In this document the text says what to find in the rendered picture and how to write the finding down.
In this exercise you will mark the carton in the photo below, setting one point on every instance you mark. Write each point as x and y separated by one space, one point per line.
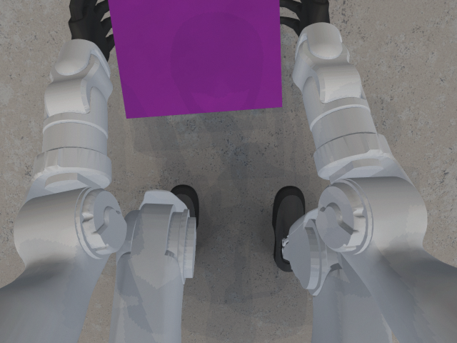
197 56

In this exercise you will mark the right robot hand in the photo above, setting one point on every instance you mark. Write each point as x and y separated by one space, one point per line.
308 11

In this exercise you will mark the robot right forearm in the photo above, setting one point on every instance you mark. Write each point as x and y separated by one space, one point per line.
339 117

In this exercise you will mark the robot left shin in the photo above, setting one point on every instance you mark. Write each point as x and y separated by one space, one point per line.
154 196

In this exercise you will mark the left robot hand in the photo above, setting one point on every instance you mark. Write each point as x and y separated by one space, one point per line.
85 23

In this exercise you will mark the left robot upper arm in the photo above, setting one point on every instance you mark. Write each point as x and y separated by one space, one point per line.
65 240

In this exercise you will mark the left robot foot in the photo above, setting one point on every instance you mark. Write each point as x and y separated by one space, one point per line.
190 198

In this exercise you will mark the right robot upper arm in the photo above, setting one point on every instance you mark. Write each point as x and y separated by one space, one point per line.
378 225

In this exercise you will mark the robot left forearm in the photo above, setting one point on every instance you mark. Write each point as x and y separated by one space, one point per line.
75 129

